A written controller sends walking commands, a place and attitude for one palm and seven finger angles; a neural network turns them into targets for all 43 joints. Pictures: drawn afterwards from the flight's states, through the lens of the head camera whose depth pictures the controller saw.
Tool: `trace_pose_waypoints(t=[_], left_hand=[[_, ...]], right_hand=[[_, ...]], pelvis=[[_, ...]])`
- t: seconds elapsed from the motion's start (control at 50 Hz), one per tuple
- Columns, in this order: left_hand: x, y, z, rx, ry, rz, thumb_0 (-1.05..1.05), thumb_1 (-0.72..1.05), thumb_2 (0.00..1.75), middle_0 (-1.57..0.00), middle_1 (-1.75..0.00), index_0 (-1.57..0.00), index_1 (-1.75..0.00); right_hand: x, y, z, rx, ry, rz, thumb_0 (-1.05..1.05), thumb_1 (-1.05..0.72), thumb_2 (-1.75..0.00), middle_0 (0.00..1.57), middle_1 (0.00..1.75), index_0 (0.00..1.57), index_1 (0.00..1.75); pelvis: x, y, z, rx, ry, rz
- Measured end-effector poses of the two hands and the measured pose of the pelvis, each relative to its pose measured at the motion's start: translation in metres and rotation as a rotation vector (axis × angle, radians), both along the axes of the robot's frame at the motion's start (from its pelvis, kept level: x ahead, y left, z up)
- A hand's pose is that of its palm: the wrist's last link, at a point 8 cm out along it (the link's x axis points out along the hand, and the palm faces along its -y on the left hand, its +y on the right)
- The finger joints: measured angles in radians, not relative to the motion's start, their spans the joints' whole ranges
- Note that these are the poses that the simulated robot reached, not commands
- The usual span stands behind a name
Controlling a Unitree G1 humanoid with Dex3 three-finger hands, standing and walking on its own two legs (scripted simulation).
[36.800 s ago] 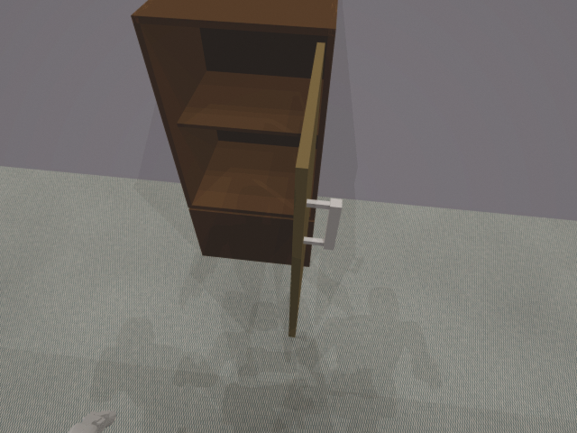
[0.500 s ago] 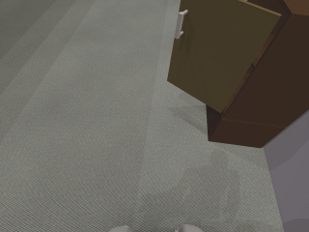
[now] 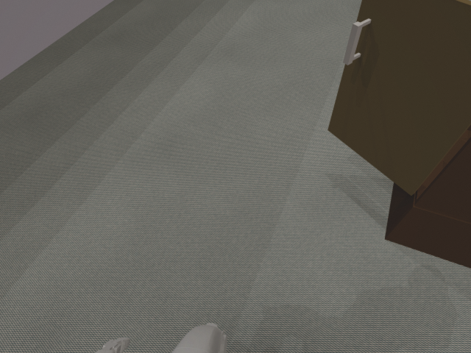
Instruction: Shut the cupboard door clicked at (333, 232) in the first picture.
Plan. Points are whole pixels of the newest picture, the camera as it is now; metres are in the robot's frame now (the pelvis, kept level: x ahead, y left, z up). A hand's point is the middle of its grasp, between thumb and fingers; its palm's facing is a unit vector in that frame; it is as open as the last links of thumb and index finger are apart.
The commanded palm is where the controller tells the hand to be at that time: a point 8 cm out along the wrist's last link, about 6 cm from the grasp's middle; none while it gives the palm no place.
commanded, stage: walk to a spot facing it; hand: left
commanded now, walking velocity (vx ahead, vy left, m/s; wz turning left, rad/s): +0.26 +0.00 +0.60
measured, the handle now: (357, 42) +0.93 -0.35 -0.02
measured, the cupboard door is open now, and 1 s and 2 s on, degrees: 58 58 58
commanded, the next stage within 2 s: turn to face it in 1.06 s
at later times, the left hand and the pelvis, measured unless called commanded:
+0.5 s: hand out of the picture -0.01 +0.27 -0.18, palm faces +0.36 -0.91 -0.23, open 7.4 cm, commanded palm none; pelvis +0.07 +0.07 -0.01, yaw +18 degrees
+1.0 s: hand (113, 266) +0.31 +0.30 -0.15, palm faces +0.45 -0.87 -0.20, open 7.3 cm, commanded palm none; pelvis +0.29 +0.10 +0.00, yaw +29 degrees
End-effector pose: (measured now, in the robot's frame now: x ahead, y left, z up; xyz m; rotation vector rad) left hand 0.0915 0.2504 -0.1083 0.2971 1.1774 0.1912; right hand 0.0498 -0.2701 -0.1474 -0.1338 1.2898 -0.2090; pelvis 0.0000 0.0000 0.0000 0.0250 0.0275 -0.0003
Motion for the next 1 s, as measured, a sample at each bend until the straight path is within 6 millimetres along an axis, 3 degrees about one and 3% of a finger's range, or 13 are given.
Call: trace_pose_waypoints(t=[0.1, 0.18, 0.26, 0.34, 0.4, 0.46, 0.6, 0.72, 0.8, 0.88, 0.94, 1.0], left_hand=[[-0.042, -0.005, -0.004, -0.026, 0.030, 0.112, 0.00, 0.90, 0.90, -0.20, -0.30, -0.21, -0.30], [-0.082, -0.002, -0.012, -0.057, 0.059, 0.222, 0.00, 0.90, 0.90, -0.20, -0.30, -0.21, -0.30], [-0.129, 0.005, -0.024, -0.091, 0.133, 0.334, 0.00, 0.90, 0.90, -0.20, -0.30, -0.21, -0.30], [-0.170, 0.019, -0.042, -0.130, 0.233, 0.425, 0.00, 0.90, 0.90, -0.20, -0.30, -0.21, -0.30], [-0.178, 0.034, -0.050, -0.150, 0.298, 0.449, 0.00, 0.90, 0.90, -0.20, -0.30, -0.20, -0.30], [-0.149, 0.054, -0.046, -0.146, 0.254, 0.451, 0.01, 0.91, 0.90, -0.19, -0.30, -0.20, -0.30], [-0.034, 0.093, -0.025, -0.129, 0.002, 0.413, 0.01, 0.91, 0.90, -0.19, -0.30, -0.20, -0.30], [0.067, 0.106, -0.015, -0.119, -0.100, 0.359, 0.00, 0.91, 0.90, -0.19, -0.30, -0.20, -0.30], [0.136, 0.108, -0.016, -0.107, -0.135, 0.320, 0.00, 0.91, 0.90, -0.19, -0.30, -0.20, -0.30], [0.188, 0.106, -0.020, -0.081, -0.190, 0.325, 0.00, 0.90, 0.90, -0.19, -0.30, -0.20, -0.30], [0.194, 0.100, -0.017, -0.087, -0.179, 0.388, 0.00, 0.90, 0.90, -0.20, -0.30, -0.21, -0.30], [0.184, 0.090, -0.017, -0.107, -0.118, 0.464, 0.00, 0.90, 0.90, -0.20, -0.30, -0.21, -0.30]], right_hand=[[0.028, 0.004, 0.004, 0.013, 0.011, 0.109, 0.00, -0.91, -0.90, 0.19, 0.30, 0.19, 0.30], [0.067, 0.022, 0.008, 0.013, 0.001, 0.224, 0.00, -0.91, -0.90, 0.19, 0.30, 0.19, 0.30], [0.123, 0.056, 0.017, 0.007, -0.065, 0.344, 0.00, -0.91, -0.90, 0.19, 0.30, 0.19, 0.30], [0.183, 0.102, 0.025, -0.009, -0.189, 0.455, 0.00, -0.91, -0.90, 0.19, 0.30, 0.19, 0.30], [0.208, 0.127, 0.031, -0.021, -0.282, 0.488, 0.00, -0.91, -0.90, 0.19, 0.30, 0.20, 0.30], [0.207, 0.138, 0.037, -0.032, -0.265, 0.489, 0.00, -0.91, -0.90, 0.19, 0.30, 0.20, 0.30], [0.172, 0.144, 0.029, -0.023, -0.052, 0.449, 0.00, -0.90, -0.90, 0.20, 0.30, 0.20, 0.30], [0.151, 0.141, 0.016, 0.001, 0.123, 0.367, 0.00, -0.90, -0.90, 0.20, 0.30, 0.20, 0.30], [0.151, 0.135, 0.004, 0.016, 0.238, 0.322, 0.00, -0.90, -0.90, 0.20, 0.30, 0.20, 0.30], [0.177, 0.129, -0.011, 0.027, 0.341, 0.321, 0.00, -0.90, -0.90, 0.20, 0.30, 0.20, 0.30], [0.224, 0.131, -0.007, 0.019, 0.324, 0.362, 0.00, -0.91, -0.90, 0.20, 0.30, 0.20, 0.30], [0.287, 0.142, 0.000, 0.009, 0.248, 0.417, 0.00, -0.91, -0.90, 0.20, 0.30, 0.20, 0.30]], pelvis=[[0.004, -0.006, 0.003, 0.015, -0.013, 0.092], [0.010, -0.001, 0.001, 0.012, -0.019, 0.165], [0.020, 0.012, -0.002, 0.005, -0.021, 0.225], [0.035, 0.036, -0.014, -0.001, -0.020, 0.264], [0.043, 0.054, -0.019, -0.010, -0.033, 0.274], [0.056, 0.065, -0.011, -0.020, -0.038, 0.299], [0.097, 0.084, 0.005, -0.028, -0.042, 0.358], [0.149, 0.092, 0.003, -0.010, -0.034, 0.380], [0.194, 0.094, -0.006, 0.004, -0.024, 0.390], [0.241, 0.092, -0.019, -0.005, -0.030, 0.426], [0.265, 0.094, -0.012, 0.000, -0.042, 0.465], [0.288, 0.099, -0.002, -0.002, -0.037, 0.501]])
